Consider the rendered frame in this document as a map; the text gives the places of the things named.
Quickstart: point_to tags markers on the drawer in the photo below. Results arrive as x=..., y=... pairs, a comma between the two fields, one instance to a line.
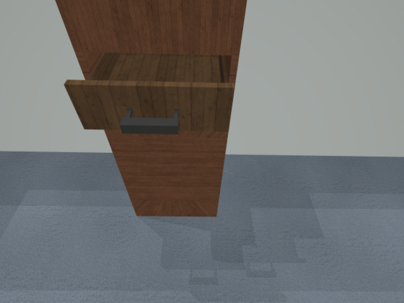
x=153, y=85

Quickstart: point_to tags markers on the cabinet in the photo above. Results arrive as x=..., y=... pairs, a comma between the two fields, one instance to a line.
x=166, y=175

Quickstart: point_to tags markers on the handle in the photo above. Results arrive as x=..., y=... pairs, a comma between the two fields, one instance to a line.
x=138, y=125

